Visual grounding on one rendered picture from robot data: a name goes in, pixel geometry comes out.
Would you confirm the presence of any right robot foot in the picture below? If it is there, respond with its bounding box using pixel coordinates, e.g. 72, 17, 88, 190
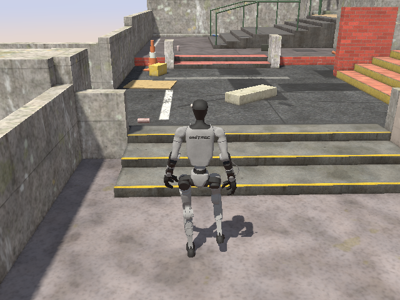
216, 233, 225, 244

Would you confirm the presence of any right robot forearm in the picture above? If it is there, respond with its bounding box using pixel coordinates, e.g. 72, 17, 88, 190
223, 152, 236, 182

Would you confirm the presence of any left robot forearm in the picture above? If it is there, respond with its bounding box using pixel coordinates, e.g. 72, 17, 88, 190
165, 151, 177, 177

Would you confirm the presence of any robot right upper arm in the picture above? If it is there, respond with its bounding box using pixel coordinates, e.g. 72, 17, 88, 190
213, 126, 229, 162

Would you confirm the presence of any robot right hand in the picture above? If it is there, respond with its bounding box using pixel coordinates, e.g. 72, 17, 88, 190
222, 180, 237, 196

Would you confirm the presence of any robot left upper arm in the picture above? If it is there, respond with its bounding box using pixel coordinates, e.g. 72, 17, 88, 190
170, 126, 187, 161

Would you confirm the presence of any robot right shin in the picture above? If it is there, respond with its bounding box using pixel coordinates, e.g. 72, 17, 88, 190
213, 194, 223, 236

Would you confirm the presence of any robot left hand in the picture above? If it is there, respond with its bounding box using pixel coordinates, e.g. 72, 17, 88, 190
164, 175, 178, 189

